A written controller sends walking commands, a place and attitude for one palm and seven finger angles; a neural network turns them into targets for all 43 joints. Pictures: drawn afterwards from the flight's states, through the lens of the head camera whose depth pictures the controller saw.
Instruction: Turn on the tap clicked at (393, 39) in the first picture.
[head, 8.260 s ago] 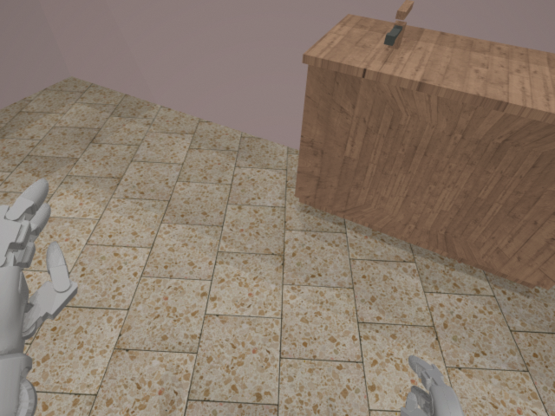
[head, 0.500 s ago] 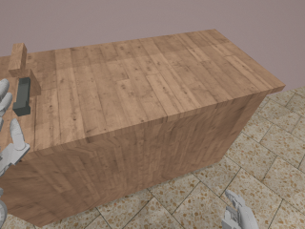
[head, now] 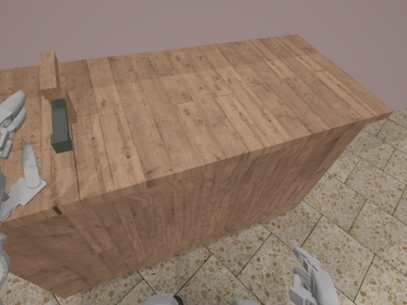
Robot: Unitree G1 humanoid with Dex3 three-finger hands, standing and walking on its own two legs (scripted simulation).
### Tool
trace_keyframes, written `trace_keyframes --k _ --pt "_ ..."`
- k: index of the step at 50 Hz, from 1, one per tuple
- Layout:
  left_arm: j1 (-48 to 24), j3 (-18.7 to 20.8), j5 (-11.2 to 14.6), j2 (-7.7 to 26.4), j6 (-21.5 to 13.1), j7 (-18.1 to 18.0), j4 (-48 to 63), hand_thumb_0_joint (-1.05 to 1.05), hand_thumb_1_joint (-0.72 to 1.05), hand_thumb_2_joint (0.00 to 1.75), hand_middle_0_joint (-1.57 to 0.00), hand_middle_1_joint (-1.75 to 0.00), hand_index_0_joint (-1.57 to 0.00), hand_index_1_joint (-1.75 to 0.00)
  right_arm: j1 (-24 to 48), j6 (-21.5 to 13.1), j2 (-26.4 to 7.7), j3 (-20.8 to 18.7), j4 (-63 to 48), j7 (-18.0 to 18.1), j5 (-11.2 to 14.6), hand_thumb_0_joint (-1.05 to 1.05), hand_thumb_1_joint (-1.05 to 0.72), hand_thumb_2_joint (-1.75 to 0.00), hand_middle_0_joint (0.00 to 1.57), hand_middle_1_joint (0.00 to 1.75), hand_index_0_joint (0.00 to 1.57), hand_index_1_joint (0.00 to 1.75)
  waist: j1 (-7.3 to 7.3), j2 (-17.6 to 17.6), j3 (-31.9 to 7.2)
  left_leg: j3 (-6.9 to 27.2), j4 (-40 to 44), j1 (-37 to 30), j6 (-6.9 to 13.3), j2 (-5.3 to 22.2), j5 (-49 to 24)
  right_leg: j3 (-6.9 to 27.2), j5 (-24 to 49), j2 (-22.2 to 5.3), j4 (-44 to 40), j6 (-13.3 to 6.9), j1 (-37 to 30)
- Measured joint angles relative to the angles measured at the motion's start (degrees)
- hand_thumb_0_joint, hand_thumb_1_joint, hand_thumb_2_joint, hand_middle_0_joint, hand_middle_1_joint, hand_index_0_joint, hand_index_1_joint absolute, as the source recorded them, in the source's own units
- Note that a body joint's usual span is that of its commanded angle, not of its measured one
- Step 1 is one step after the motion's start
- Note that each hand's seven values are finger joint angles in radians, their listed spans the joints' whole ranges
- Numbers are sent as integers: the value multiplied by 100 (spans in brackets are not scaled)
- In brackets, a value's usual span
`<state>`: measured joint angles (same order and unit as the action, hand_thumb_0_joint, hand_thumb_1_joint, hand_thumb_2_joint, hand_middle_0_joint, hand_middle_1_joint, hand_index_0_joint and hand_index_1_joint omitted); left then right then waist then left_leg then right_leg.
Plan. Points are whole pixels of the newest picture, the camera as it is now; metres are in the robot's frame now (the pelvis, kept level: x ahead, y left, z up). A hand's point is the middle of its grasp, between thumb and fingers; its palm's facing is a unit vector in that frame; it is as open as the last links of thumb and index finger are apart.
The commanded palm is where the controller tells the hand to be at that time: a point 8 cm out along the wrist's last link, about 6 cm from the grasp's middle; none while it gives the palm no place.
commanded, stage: come to a stop and stand still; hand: left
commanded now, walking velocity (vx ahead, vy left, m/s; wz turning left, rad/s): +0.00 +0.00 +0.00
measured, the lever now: (61, 142) +0.36 +0.30 +0.10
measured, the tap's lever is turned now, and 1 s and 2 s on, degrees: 0 0 0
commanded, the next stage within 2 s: look again from close up in 1.80 s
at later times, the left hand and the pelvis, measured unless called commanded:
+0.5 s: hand out of the picture +0.16 +0.33 +0.18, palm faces +0.45 -0.82 -0.36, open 7.5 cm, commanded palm +0.12 +0.36 +0.19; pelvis -0.03 +0.07 -0.01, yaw +2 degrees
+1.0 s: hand out of the picture +0.14 +0.43 +0.17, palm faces +0.44 -0.83 -0.35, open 7.5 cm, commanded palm +0.08 +0.45 +0.19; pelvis -0.08 +0.17 +0.00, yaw +1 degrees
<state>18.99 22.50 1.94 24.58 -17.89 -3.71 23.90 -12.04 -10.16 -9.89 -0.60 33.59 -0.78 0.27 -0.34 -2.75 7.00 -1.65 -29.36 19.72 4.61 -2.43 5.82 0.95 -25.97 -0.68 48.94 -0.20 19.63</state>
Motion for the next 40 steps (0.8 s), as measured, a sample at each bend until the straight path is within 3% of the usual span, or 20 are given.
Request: trace_keyframes --k 4,6,10,13,16,19,22,24,25,28,29,31,34,35,36,37,39,40 --pt "277 210 21 69 -46 -3 324 2 88 90 -21 -30 -21 -30 -140 -94 95 173 -91 -78 -11 2 -91 -90 20 30 20 30 156 91 -169 -44 250 65 40 -32 -173 -388 134 64 -1105 -69 -330" --pt "318 206 14 27 -45 1 365 2 88 90 -21 -30 -21 -30 -177 -95 78 237 -103 -71 -36 2 -91 -90 20 30 20 30 239 192 -231 -70 230 103 -28 -56 -104 -430 579 89 -1766 -120 -590" --pt "227 16 -10 -179 203 -26 186 1 88 90 -21 -30 -21 -30 -162 58 22 294 24 -23 -48 2 -91 -90 20 30 21 30 327 384 -313 -47 209 35 -260 -110 504 -432 870 56 -2119 -130 -802" --pt "158 -88 -21 -342 415 -88 133 1 88 90 -21 -30 -21 -30 -113 127 -24 301 61 31 -43 2 -91 -90 20 30 21 30 359 395 -350 -108 241 -23 -285 -155 483 -350 832 21 -2076 -113 -825" --pt "-24 -213 -41 -479 583 -122 10 1 88 90 -21 -30 -21 -30 -35 172 -36 238 66 102 -27 2 -91 -90 20 30 21 30 317 384 -307 -151 491 -185 -242 -226 97 -191 422 36 -1840 -142 -813" --pt "-97 -298 -43 -522 685 -82 -66 1 88 90 -21 -30 -21 -30 -36 194 -34 117 -41 111 -28 2 -91 -90 20 30 21 30 173 408 -275 -204 770 -285 -467 -260 -113 -87 295 66 -1938 -211 -902" --pt "138 -252 -51 -368 639 -50 171 2 88 90 -21 -30 -21 -30 -52 241 -80 83 -148 86 2 2 -91 -90 20 30 21 30 68 363 -272 -271 63 77 -647 -281 943 -129 685 -16 -2057 -221 -881" --pt "448 -68 -5 -280 596 -66 578 2 88 90 -21 -30 -21 -30 13 313 -145 123 -135 50 4 2 -91 -90 20 30 21 30 237 279 -309 48 -908 267 -620 -234 1419 -76 946 -48 -1744 -218 -618" --pt "519 15 11 -272 574 -91 735 2 88 90 -21 -30 -21 -30 52 349 -181 131 -111 48 8 2 -91 -90 20 30 21 30 326 253 -342 179 -970 216 -557 -178 1489 -61 911 -72 -1448 -163 -429" --pt "-29 -9 -5 -395 564 -152 536 1 88 90 -21 -30 -21 -30 185 340 -164 29 76 123 39 2 -91 -90 20 30 21 30 385 212 -115 37 -927 170 -44 -238 472 221 118 40 -116 -55 -35" --pt "-235 -25 -4 -447 610 -151 355 1 88 90 -21 -30 -21 -30 207 334 -107 7 153 121 39 2 -91 -90 20 30 21 30 371 186 -63 28 -801 96 -10 -290 419 315 54 135 317 -47 72" --pt "-437 -48 26 -553 757 -150 102 1 88 90 -21 -30 -21 -30 184 331 19 16 237 78 9 2 -91 -90 20 30 20 30 312 130 -28 39 -258 -137 -201 -382 225 261 2 281 525 -60 89" --pt "-142 -127 25 -607 835 -134 156 2 89 90 -21 -30 -20 -30 -45 270 102 74 81 -16 -47 2 -91 -90 20 30 20 30 159 216 -155 -109 548 -352 -674 -336 26 -363 -8 425 -987 -197 -519" --pt "68 -117 -1 -490 801 -128 314 2 89 90 -21 -30 -20 -30 -143 261 126 111 -43 -44 -42 2 -91 -90 20 30 20 30 107 132 -244 -252 396 -186 -759 -404 491 -484 106 389 -1627 -319 -762" --pt "247 -91 -34 -390 738 -121 500 2 89 90 -21 -30 -20 -30 -166 280 120 145 -133 -61 -24 2 -91 -90 20 30 20 30 93 64 -271 -299 -272 155 -753 -465 1037 -446 647 334 -1952 -497 -761" --pt "388 -63 -41 -334 695 -114 698 2 89 90 -21 -30 -20 -30 -121 332 86 177 -156 -65 -28 2 -91 -90 20 30 21 30 108 50 -229 -214 -1275 496 -731 -468 1349 -422 1219 281 -1958 -543 -661" --pt "564 -25 -17 -287 597 -97 903 2 89 90 -21 -30 -21 -30 -18 439 43 231 3 -55 -29 2 -91 -90 20 30 21 30 157 52 -207 58 -2695 817 -668 -326 1568 -330 1413 273 -1823 -423 -544" --pt "610 -6 -8 -277 556 -113 884 2 88 90 -21 -30 -21 -30 -7 484 52 247 98 -33 -31 2 -91 -90 20 30 21 30 176 18 -263 144 -2850 794 -633 -200 1569 -264 1396 255 -1858 -334 -527"
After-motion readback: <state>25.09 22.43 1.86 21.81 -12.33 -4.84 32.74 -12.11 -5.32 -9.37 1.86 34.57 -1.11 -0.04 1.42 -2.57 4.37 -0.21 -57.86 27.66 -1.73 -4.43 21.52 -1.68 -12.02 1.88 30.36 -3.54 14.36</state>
